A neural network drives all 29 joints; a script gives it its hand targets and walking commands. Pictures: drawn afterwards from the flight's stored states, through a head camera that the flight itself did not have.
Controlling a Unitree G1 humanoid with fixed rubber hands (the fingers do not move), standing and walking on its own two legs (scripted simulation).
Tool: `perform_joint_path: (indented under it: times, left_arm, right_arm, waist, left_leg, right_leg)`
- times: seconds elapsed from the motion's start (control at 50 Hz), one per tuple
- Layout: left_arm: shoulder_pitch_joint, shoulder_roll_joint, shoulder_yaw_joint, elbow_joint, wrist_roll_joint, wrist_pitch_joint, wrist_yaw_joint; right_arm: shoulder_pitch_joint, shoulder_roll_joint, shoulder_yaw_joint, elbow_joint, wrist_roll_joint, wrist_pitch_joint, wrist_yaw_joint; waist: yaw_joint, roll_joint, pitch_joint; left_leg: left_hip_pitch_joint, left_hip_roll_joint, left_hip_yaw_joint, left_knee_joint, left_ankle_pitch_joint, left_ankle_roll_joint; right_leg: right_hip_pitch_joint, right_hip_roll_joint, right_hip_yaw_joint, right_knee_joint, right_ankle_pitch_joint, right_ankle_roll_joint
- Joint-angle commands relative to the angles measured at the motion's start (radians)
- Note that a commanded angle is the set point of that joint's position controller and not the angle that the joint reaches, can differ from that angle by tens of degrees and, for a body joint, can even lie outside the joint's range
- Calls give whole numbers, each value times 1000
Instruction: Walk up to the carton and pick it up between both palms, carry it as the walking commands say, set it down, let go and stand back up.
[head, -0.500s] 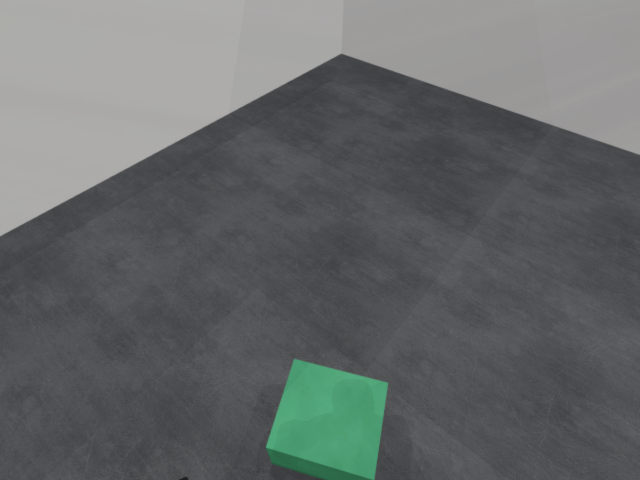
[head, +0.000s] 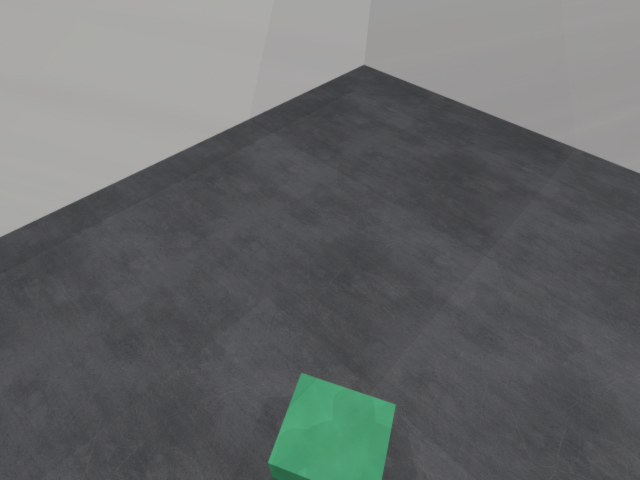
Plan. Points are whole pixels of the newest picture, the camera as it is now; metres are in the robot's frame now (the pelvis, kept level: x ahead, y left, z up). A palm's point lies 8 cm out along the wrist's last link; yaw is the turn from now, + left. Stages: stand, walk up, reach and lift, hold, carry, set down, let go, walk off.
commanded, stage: walk up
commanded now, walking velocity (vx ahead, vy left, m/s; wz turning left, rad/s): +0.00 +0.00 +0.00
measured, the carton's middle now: (333, 442) +0.36 -0.04 -0.69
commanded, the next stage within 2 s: none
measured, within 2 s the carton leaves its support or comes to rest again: neither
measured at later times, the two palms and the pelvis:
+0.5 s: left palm out of the picture +0.01 +0.22 -0.15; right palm out of the picture -0.01 -0.20 -0.15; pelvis +0.02 +0.00 +0.00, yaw +0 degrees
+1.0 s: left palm out of the picture +0.01 +0.21 -0.15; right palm out of the picture +0.00 -0.20 -0.15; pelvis +0.03 +0.00 +0.00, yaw +1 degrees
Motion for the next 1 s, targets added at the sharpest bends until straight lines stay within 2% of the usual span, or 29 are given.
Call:
perform_joint_path:
  times: [0.0, 0.14, 0.18, 0.22, 0.3, 0.32, 0.34, 0.42, 0.44, 0.58, 0.6, 0.62, 0.72, 0.98]
  left_arm:
    - [28, 105, 10, -31, -1, -21, 8]
    - [45, 85, 11, -22, -1, -14, 13]
    - [48, 79, 10, -23, -2, -14, 16]
    - [58, 74, 9, -23, -2, -13, 15]
    - [61, 76, 10, -28, -2, -14, 17]
    - [60, 74, 10, -29, -3, -14, 17]
    - [62, 73, 10, -31, -3, -15, 18]
    - [72, 74, 13, -37, -4, -17, 19]
    - [71, 78, 13, -35, -4, -17, 20]
    - [68, 74, 14, -40, -5, -15, 20]
    - [73, 77, 13, -43, -5, -14, 20]
    - [75, 77, 11, -43, -5, -15, 19]
    - [83, 77, 14, -45, -5, -16, 20]
    - [93, 77, 16, -55, -7, -19, 19]
  right_arm:
    - [72, -112, -16, -6, 0, -17, -10]
    - [97, -86, -5, 14, -4, -18, -14]
    - [113, -82, -7, 15, -6, -18, -16]
    - [112, -81, -8, 17, -6, -18, -18]
    - [132, -79, -7, 20, -8, -19, -20]
    - [130, -79, -8, 22, -8, -19, -20]
    - [129, -76, -7, 15, -8, -19, -20]
    - [141, -72, -4, 23, -8, -18, -22]
    - [141, -76, -6, 21, -8, -18, -22]
    - [151, -67, -3, 29, -10, -16, -22]
    - [150, -72, -2, 29, -11, -15, -21]
    - [148, -72, -3, 30, -10, -15, -23]
    - [150, -70, -3, 31, -10, -16, -24]
    - [134, -67, -3, 20, -11, -11, -23]
  waist:
    - [-13, 19, 25]
    - [-18, 40, 53]
    - [-20, 31, 56]
    - [-20, 56, 57]
    - [-19, 16, 54]
    - [-21, 31, 52]
    - [-20, 20, 55]
    - [-21, 36, 43]
    - [-21, 23, 46]
    - [-26, 21, 46]
    - [-23, 5, 52]
    - [-27, 28, 50]
    - [-25, 33, 42]
    - [-25, 13, 44]
  left_leg:
    - [-101, 66, -33, -70, 281, 31]
    - [-110, 67, -32, -76, 335, 27]
    - [-106, 70, -35, -74, 359, 28]
    - [-100, 69, -26, -67, 380, 26]
    - [-105, 69, -30, -64, 395, 26]
    - [-102, 67, -25, -60, 395, 27]
    - [-108, 67, -25, -57, 402, 27]
    - [-95, 67, -16, -52, 424, 24]
    - [-98, 66, -18, -49, 433, 27]
    - [-94, 67, -6, -45, 435, 25]
    - [-100, 68, -10, -44, 433, 26]
    - [-90, 66, -8, -42, 436, 28]
    - [-93, 66, 2, -29, 459, 25]
    - [-102, 64, 5, -25, 414, 24]
  right_leg:
    - [69, -97, 71, -54, 336, -28]
    - [69, -96, 58, -42, 329, -25]
    - [70, -92, 53, -43, 319, -22]
    - [68, -91, 49, -38, 331, -22]
    - [80, -94, 45, -34, 353, -22]
    - [80, -94, 48, -35, 362, -23]
    - [84, -95, 46, -33, 364, -20]
    - [91, -96, 44, -26, 392, -25]
    - [95, -96, 41, -24, 402, -25]
    - [90, -94, 37, -17, 401, -27]
    - [88, -95, 35, -20, 394, -25]
    - [82, -98, 38, -19, 394, -27]
    - [90, -97, 32, -6, 425, -30]
    - [88, -97, 36, -7, 419, -33]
